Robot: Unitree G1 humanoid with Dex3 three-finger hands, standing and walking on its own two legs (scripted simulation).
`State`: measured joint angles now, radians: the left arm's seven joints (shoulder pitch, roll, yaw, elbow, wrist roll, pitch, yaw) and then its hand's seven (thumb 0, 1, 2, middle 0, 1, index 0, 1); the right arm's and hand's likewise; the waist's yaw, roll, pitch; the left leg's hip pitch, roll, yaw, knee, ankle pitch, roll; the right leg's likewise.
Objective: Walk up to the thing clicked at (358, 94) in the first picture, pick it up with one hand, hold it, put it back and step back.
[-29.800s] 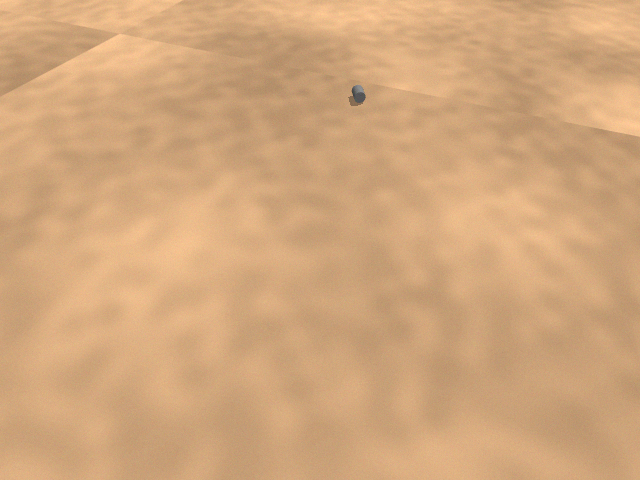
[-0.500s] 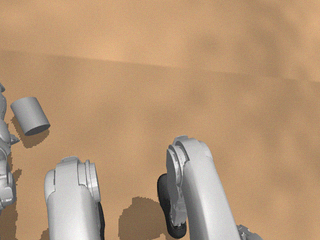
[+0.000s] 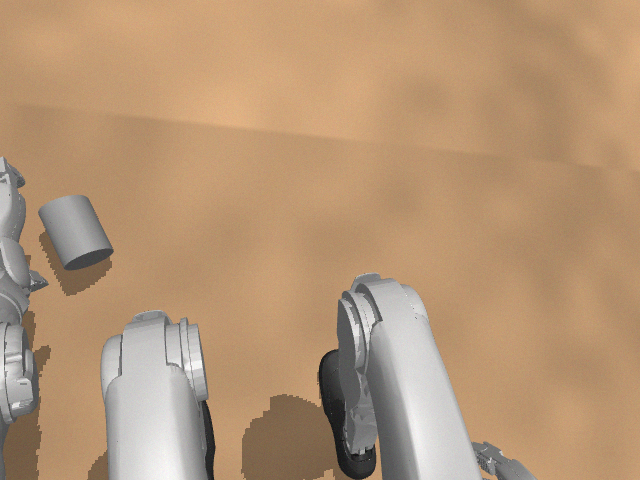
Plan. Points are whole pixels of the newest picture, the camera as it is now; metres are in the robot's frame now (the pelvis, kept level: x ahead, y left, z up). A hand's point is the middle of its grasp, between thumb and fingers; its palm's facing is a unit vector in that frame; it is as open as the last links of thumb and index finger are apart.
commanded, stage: rise first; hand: left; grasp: from above
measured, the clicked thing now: (76, 232) +0.47 +0.28 -0.29
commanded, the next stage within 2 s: approach in 0.28 s
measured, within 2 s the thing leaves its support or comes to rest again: neither
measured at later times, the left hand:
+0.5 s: hand (7, 241) +0.43 +0.32 -0.17, palm faces -0.38 -0.19 -0.90, open 14.1 cm
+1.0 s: hand (55, 206) +0.47 +0.27 -0.18, palm faces -0.41 -0.20 -0.89, open 14.2 cm
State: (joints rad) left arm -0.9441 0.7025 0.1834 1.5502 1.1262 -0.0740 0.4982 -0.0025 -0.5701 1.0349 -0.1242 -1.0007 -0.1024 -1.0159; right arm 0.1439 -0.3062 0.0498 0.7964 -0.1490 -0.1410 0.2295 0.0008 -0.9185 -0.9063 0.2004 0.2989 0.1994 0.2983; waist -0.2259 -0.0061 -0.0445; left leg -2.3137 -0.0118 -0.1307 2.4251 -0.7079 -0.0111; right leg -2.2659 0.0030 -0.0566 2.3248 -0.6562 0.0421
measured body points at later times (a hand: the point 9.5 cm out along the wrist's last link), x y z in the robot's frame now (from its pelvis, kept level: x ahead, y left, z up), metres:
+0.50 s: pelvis +0.00 +0.00 +0.00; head +0.23 +0.06 +0.38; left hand +0.44 +0.32 -0.12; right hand +0.05 -0.27 -0.11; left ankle +0.07 +0.12 -0.29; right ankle +0.10 -0.13 -0.29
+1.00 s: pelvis +0.00 +0.00 +0.00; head +0.25 +0.04 +0.37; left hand +0.49 +0.28 -0.12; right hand +0.00 -0.27 -0.10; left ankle +0.07 +0.12 -0.29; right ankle +0.10 -0.13 -0.29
